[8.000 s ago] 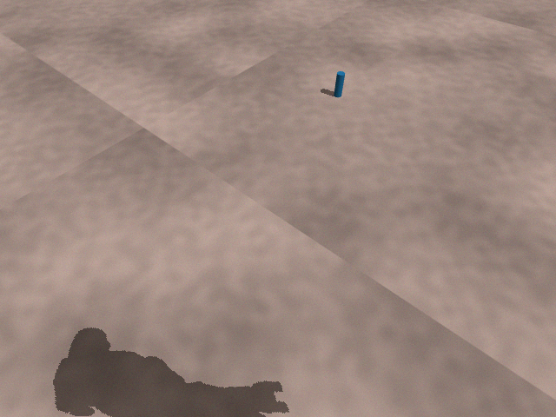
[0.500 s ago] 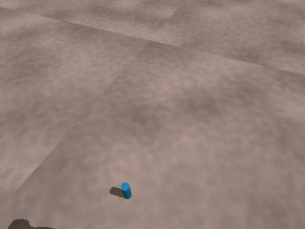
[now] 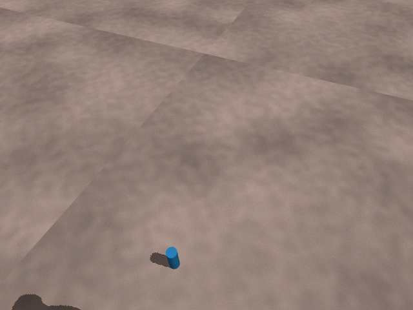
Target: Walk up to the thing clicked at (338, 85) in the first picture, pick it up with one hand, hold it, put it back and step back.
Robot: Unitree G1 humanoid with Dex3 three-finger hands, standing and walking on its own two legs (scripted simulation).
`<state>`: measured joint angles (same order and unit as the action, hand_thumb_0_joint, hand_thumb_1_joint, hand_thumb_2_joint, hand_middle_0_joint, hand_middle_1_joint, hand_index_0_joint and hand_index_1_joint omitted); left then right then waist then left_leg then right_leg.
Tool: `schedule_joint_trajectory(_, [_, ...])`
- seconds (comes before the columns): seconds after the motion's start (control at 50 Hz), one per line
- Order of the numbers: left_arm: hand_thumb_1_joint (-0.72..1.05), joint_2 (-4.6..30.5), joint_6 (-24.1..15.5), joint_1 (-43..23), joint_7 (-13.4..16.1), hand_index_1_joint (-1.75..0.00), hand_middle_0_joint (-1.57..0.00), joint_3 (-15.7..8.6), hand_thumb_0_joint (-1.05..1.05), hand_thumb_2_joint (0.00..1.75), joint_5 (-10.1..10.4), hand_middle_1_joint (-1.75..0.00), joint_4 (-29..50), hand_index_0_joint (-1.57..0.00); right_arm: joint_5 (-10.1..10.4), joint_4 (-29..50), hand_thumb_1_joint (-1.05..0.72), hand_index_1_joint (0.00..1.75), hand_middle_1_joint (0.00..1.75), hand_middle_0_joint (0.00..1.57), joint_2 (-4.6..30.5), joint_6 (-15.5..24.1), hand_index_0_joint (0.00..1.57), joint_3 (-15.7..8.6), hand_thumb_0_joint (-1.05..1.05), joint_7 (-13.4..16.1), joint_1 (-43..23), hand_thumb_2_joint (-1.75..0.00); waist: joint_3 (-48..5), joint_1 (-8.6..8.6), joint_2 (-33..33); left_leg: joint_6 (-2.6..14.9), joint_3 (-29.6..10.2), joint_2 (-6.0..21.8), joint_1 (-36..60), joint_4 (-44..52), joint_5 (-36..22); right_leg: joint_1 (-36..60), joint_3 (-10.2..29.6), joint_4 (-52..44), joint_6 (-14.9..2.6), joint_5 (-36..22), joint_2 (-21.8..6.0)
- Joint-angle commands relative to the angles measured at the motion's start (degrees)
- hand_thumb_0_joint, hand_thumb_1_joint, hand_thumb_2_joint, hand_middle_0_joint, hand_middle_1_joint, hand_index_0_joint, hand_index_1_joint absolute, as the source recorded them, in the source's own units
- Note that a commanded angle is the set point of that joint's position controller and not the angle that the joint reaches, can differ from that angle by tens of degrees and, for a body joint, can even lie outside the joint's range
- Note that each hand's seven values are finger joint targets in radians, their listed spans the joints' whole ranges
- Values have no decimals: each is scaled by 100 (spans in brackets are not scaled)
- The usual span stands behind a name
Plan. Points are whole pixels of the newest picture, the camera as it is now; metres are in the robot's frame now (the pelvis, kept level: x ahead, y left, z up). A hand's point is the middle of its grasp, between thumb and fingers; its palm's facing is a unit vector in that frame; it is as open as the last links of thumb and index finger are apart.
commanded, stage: stand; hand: left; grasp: from the side
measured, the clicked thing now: (173, 258) +0.45 +0.16 -0.71
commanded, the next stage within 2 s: go down in 0.76 s
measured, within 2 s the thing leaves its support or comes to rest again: neither
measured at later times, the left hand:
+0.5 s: hand out of the picture +0.07 +0.25 -0.16, palm faces -0.02 -0.94 -0.34, open 7.4 cm
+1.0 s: hand out of the picture +0.12 +0.25 -0.16, palm faces +0.07 -0.94 -0.32, open 8.7 cm
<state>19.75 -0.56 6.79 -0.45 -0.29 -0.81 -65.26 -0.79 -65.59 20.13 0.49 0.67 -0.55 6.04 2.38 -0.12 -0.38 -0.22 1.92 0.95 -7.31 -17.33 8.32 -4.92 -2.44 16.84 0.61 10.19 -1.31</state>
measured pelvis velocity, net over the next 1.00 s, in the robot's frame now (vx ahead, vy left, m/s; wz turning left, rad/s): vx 0.00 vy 0.00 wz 0.01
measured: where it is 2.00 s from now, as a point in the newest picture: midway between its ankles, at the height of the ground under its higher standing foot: outside the picture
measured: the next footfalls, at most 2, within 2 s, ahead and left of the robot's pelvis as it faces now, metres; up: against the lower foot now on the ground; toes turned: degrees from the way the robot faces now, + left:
none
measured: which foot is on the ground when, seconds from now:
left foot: down 0.00-1.00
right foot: down 0.00-1.00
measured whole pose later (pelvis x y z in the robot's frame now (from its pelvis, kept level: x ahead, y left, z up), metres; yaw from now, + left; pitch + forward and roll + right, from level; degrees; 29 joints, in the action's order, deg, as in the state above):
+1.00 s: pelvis +0.00 +0.00 -0.01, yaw +0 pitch +2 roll +0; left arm 18.4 -1.4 0.4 0.5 -4.8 0.3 -61.7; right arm 2.3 -52.0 18.0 2.0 0.5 1.8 9.6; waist 3.2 0.3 0.0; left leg 0.1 1.3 0.9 -16.3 -25.4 11.4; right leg -13.6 -2.8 24.7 0.6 13.4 -1.6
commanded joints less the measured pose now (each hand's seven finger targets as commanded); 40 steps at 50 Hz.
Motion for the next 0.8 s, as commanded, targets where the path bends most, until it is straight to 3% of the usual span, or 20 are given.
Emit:
schedule_joint_trajectory(0.0, [90, 1247, -109, -219, 79, -30, -20, -195, 0, 90, 9, -30, 334, -20, 15, 359, -90, 30, 30, 20, 1222, 146, 20, -250, 0, 98, -286, -90, -429, -12, 39, 131, -664, 748, 201, 191, -700, -45, 574, -281, -140, -547, -728])
schedule_joint_trajectory(0.28, [90, 1210, -112, -145, 88, -30, -20, -187, 0, 90, 10, -30, 322, -20, 30, 349, -90, 30, 30, 20, 1253, 128, 20, -254, 0, 95, -271, -90, -339, -4, 3, 127, -641, 704, 189, 185, -563, -57, 570, -322, -135, -580, -726])
schedule_joint_trajectory(0.48, [90, 1249, -127, -165, 108, -30, -20, -187, 0, 90, 9, -30, 344, -20, 33, 373, -90, 30, 30, 20, 1227, 136, 20, -255, 0, 101, -273, -90, -465, 7, 51, 138, -653, 752, 286, 123, -996, 69, 537, -276, -128, -854, -740])
schedule_joint_trajectory(0.66, [90, 1258, -112, -162, 106, -30, -20, -202, 0, 90, 1, -30, 362, -20, 30, 389, -90, 30, 30, 20, 1224, 121, 20, -261, 0, 106, -258, -90, -362, 8, 42, 136, -630, 721, 237, 169, -790, -2, 527, -313, -135, -714, -729])
schedule_joint_trajectory(0.78, [90, 1249, -127, -161, 98, -30, -20, -206, 0, 90, 7, -30, 388, -20, 25, 410, -90, 30, 30, 20, 1226, 139, 20, -264, 0, 101, -263, -90, -432, 5, 52, 158, -619, 739, 274, 140, -957, 71, 542, -290, -141, -868, -746])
